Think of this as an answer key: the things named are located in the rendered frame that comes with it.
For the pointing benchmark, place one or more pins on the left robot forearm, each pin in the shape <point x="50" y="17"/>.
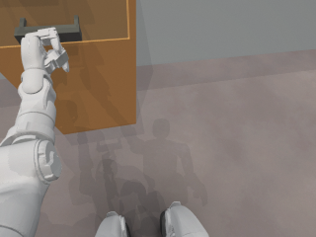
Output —
<point x="37" y="114"/>

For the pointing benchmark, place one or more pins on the handle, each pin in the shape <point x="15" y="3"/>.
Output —
<point x="66" y="33"/>

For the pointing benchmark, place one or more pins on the robot right thigh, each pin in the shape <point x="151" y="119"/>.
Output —
<point x="183" y="223"/>

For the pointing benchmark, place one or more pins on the cabinet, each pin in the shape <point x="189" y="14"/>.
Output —
<point x="99" y="91"/>

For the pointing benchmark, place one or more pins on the robot left upper arm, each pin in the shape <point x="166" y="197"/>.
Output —
<point x="26" y="171"/>

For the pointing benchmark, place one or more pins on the drawer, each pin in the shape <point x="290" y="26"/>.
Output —
<point x="98" y="19"/>

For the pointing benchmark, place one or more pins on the robot left hand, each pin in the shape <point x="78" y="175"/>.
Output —
<point x="34" y="55"/>

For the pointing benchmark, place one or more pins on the robot right shin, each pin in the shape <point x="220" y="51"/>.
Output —
<point x="175" y="203"/>

